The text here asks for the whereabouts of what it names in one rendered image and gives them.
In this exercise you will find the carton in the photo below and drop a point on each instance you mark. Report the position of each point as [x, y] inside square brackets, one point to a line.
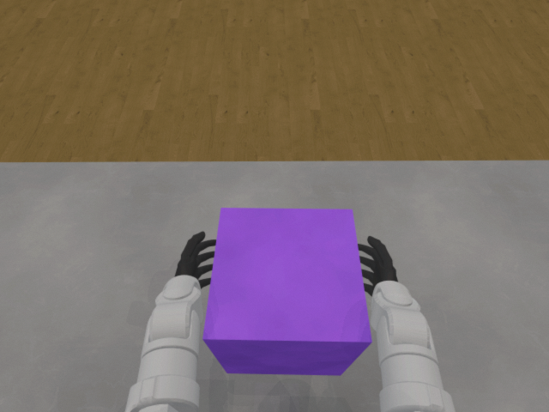
[286, 294]

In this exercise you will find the left robot hand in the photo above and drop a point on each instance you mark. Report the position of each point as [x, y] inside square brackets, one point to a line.
[190, 260]

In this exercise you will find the right robot forearm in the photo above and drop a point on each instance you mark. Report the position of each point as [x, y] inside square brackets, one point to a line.
[407, 356]

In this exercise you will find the left robot forearm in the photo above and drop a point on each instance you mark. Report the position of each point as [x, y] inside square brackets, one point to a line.
[167, 375]

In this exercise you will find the right robot hand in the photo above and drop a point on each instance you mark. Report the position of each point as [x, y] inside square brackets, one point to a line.
[382, 265]

